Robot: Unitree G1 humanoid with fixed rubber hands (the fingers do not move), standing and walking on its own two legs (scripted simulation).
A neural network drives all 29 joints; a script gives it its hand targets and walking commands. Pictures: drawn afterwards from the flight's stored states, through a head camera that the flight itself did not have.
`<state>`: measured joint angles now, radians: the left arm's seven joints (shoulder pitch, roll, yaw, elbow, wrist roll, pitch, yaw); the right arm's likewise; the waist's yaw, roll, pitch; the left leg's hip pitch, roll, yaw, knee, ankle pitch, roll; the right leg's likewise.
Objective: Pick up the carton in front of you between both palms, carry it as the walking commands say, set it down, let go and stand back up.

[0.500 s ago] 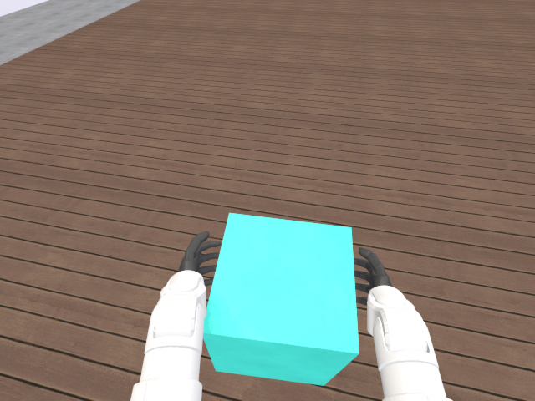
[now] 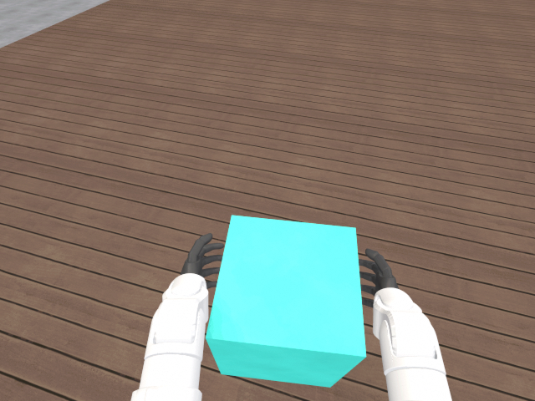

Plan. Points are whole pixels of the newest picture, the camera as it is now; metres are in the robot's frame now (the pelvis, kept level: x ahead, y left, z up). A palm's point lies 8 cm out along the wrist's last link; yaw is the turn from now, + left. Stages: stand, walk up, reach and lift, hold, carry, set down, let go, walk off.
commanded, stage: carry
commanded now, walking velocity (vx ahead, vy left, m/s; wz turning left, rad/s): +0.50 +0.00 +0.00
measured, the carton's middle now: (283, 306) +0.31 +0.00 -0.07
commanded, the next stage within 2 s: none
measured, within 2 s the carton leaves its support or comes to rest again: neither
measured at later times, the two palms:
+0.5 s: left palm (236, 193) +0.51 +0.10 +0.02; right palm (382, 209) +0.48 -0.19 +0.01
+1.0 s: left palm (241, 152) +0.62 +0.10 +0.04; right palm (376, 166) +0.59 -0.20 +0.03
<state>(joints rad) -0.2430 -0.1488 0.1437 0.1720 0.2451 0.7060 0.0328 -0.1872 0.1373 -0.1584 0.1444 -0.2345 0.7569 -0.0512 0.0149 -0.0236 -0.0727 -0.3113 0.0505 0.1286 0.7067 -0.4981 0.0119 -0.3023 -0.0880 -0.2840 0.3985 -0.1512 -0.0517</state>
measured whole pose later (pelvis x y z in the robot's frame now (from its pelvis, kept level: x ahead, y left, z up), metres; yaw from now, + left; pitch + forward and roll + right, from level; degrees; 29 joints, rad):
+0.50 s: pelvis +0.20 -0.03 -0.01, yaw -1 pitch +3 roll -1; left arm -0.23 -0.15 0.13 0.12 0.22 0.71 0.04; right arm -0.18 0.14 -0.14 0.08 -0.22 0.76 -0.07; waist 0.00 0.03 0.01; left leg -0.26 0.10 0.09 0.88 -0.55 -0.06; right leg -0.37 -0.04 -0.26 0.45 -0.13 -0.08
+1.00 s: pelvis +0.31 -0.03 -0.01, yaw -3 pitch +3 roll +0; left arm -0.24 -0.15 0.17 0.16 0.24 0.72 0.04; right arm -0.22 0.14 -0.15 0.16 -0.24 0.75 -0.05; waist 0.00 0.00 -0.11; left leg -0.22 0.07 0.17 0.54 -0.36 -0.01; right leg -0.27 -0.06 -0.21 0.56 -0.33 -0.03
